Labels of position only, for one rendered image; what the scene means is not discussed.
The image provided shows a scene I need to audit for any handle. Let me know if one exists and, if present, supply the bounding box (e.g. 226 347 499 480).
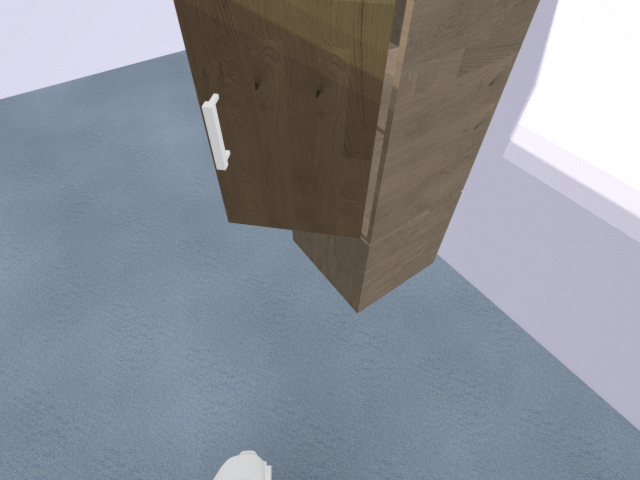
202 94 230 170

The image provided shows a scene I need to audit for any left robot thigh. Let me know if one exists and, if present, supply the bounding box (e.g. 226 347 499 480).
213 454 271 480

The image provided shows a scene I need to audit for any cupboard door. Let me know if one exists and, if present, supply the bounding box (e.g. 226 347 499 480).
173 0 395 238

